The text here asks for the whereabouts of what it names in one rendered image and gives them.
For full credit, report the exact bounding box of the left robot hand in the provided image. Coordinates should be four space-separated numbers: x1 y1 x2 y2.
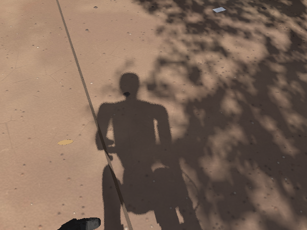
58 218 101 230

